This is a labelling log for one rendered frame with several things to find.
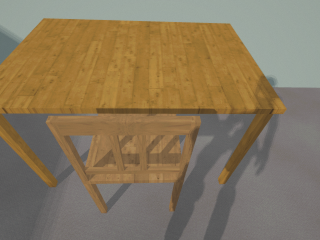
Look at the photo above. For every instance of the chair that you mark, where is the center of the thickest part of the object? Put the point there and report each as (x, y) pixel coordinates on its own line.
(128, 148)

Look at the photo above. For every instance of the table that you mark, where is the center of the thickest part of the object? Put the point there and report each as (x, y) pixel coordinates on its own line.
(89, 66)

